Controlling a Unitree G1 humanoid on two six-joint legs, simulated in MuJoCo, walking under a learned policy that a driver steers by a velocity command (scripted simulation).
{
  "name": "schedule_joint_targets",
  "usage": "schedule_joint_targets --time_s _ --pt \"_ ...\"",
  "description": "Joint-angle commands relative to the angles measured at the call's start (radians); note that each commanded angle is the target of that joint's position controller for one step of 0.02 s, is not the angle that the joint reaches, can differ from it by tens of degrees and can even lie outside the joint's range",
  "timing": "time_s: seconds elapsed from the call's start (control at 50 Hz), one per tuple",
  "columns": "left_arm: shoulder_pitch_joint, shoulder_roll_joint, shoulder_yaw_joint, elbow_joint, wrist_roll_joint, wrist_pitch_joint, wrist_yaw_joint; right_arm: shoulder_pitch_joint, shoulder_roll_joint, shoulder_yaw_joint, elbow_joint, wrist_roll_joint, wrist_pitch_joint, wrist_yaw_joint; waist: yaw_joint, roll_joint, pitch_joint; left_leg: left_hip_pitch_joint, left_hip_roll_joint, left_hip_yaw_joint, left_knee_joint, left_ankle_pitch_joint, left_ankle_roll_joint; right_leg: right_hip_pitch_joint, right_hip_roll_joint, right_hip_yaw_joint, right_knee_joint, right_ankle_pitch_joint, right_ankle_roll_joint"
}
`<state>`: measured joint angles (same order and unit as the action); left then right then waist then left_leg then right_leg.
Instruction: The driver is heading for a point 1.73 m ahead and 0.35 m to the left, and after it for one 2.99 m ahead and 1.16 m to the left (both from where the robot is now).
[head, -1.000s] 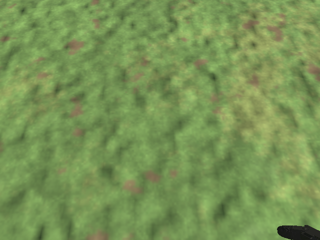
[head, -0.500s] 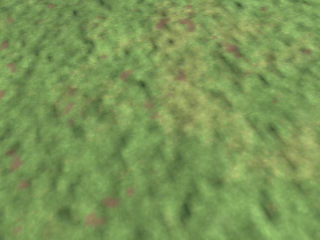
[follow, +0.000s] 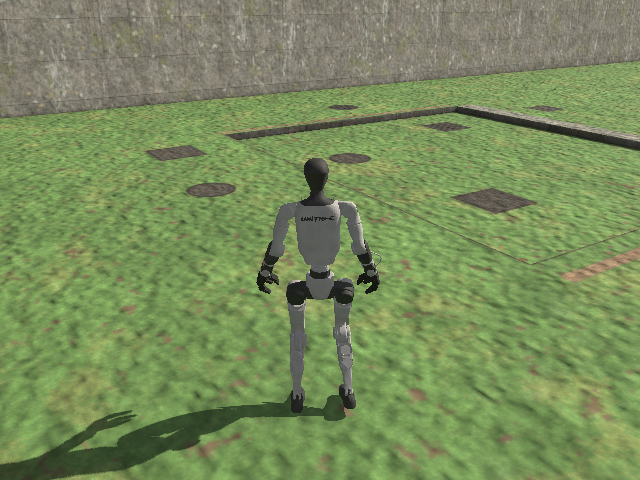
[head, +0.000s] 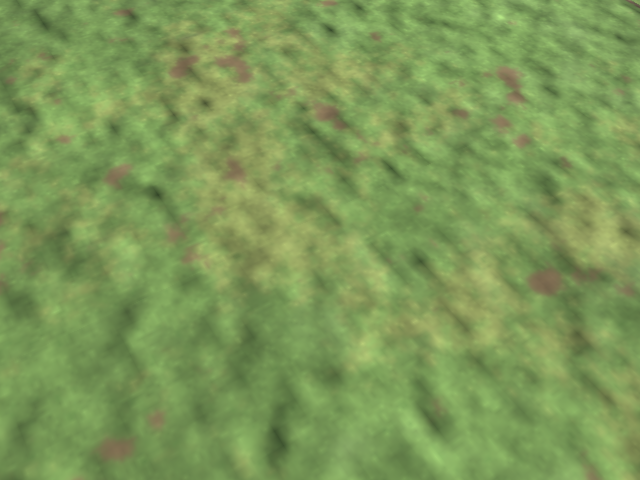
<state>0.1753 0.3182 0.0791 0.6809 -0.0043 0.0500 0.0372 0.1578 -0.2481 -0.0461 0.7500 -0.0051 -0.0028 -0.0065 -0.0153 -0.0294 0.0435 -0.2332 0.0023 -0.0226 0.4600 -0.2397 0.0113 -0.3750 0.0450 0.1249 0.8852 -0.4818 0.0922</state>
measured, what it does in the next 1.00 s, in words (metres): steps on the spot: right foot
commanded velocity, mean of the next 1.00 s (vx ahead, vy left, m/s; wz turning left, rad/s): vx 0.00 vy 0.00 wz -0.04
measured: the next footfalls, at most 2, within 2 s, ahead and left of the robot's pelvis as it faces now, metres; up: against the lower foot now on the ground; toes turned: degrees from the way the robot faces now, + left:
right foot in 0.10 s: +0.02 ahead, -0.15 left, +0.00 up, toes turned +4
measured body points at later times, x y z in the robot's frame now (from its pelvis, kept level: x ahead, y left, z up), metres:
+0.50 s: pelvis +0.00 -0.03 -0.01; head +0.00 -0.04 +0.44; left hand +0.11 +0.22 -0.13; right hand +0.08 -0.31 -0.14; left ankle +0.00 +0.12 -0.74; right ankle -0.02 -0.15 -0.74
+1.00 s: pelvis +0.00 -0.03 +0.00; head +0.01 -0.03 +0.45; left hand +0.05 +0.22 -0.15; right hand +0.04 -0.29 -0.15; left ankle +0.00 +0.12 -0.74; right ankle -0.02 -0.15 -0.74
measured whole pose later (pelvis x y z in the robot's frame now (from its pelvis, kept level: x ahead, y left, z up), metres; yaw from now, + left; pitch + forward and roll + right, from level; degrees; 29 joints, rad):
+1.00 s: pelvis +0.00 -0.03 +0.00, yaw +0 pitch -2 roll +0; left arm 0.22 0.22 0.02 1.03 0.00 0.00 0.03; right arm 0.24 -0.24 -0.02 1.03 0.00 0.01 -0.05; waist -0.01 0.01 0.04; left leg -0.20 0.04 -0.03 0.49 -0.26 -0.05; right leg -0.16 0.03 0.06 0.49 -0.30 0.00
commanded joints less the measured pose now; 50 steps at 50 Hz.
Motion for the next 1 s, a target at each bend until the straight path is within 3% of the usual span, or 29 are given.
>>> schedule_joint_targets --time_s 0.02,0.06,0.08,0.1,0.12,0.14,0.16,0.18,0.22,0.3,0.5,1.0 --pt "-0.028 0.018 -0.005 -0.058 -0.006 -0.018 -0.005 -0.033 -0.155 -0.035 -0.054 0.004 0.003 -0.005 -0.013 0.225 -0.114 0.129 0.185 -0.156 -0.078 0.47 0.188 0.06 -0.034 -0.071 -0.227 0.054 0.014" --pt "0.021 0.034 0.001 -0.025 -0.008 -0.021 -0.009 -0.026 -0.162 -0.031 -0.043 0.016 0.01 -0.004 0.013 0.213 -0.115 0.113 0.179 -0.157 -0.053 0.442 0.172 0.171 -0.024 -0.102 -0.467 0.25 -0.011" --pt "0.026 0.05 0.002 -0.016 0.0 -0.022 -0.011 0.004 -0.152 -0.026 -0.031 0.02 0.005 -0.002 0.013 0.19 -0.109 0.082 0.169 -0.158 -0.056 0.39 0.138 0.24 -0.031 -0.086 -0.565 0.358 -0.034" --pt "0.022 0.093 0.008 -0.024 0.01 -0.022 -0.006 0.03 -0.141 -0.018 -0.024 0.01 -0.008 0.003 0.0 0.132 -0.125 0.02 0.156 -0.149 -0.053 0.298 0.082 0.331 -0.092 -0.011 -0.551 0.48 -0.065" --pt "0.023 0.161 0.021 -0.027 0.016 -0.018 0.003 0.054 -0.13 -0.012 -0.029 -0.016 -0.026 0.015 -0.042 -0.011 -0.144 -0.03 0.091 -0.081 -0.02 0.178 0.031 0.372 -0.168 0.055 -0.464 0.654 -0.114" --pt "0.005 0.108 0.011 -0.006 0.019 -0.018 -0.007 0.041 -0.095 -0.003 -0.022 -0.019 -0.032 0.016 -0.041 -0.1 -0.156 0.037 0.043 -0.013 -0.036 0.047 -0.02 0.27 -0.157 0.044 -0.456 0.472 -0.156" --pt "-0.011 0.062 0.001 -0.014 0.021 -0.023 -0.016 -0.013 -0.124 -0.005 -0.017 -0.021 -0.03 0.015 -0.009 -0.055 -0.111 0.043 0.034 -0.001 -0.017 0.046 -0.046 0.227 -0.128 0.039 -0.475 0.37 -0.153" --pt "-0.004 0.05 -0.004 0.0 0.027 -0.028 -0.017 -0.033 -0.124 -0.007 -0.015 -0.016 -0.026 0.012 -0.001 -0.037 -0.092 0.04 0.034 0.002 -0.009 0.059 -0.048 0.203 -0.12 0.036 -0.487 0.334 -0.14" --pt "0.0 0.06 -0.006 0.014 0.023 -0.042 -0.017 -0.017 -0.122 -0.006 -0.004 -0.01 -0.011 0.002 -0.005 -0.042 -0.044 0.028 0.036 -0.003 -0.008 0.085 -0.043 0.17 -0.109 0.031 -0.489 0.347 -0.125" --pt "0.018 0.045 -0.015 0.044 0.019 -0.053 -0.012 0.007 -0.117 -0.006 0.029 -0.007 -0.005 -0.009 -0.006 -0.031 -0.024 0.034 0.038 -0.004 -0.011 0.087 -0.048 0.15 -0.1 0.027 -0.487 0.337 -0.121" --pt "0.026 0.029 -0.022 0.128 0.012 -0.063 -0.012 0.039 -0.123 -0.009 0.114 -0.003 0.0 -0.027 -0.004 0.015 -0.029 0.053 0.042 -0.005 -0.023 0.119 -0.064 0.169 -0.08 0.008 -0.483 0.374 -0.125" --pt "0.065 0.013 -0.038 0.333 0.003 -0.055 -0.004 0.116 -0.095 0.008 0.259 0.003 0.003 -0.044 0.004 0.029 -0.003 0.051 0.028 0.011 -0.031 0.128 -0.05 0.165 -0.046 -0.045 -0.487 0.378 -0.11"
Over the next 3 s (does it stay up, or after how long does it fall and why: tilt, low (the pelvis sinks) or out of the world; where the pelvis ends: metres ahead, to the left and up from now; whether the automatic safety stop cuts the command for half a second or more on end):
stays up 0.61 0.03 -0.01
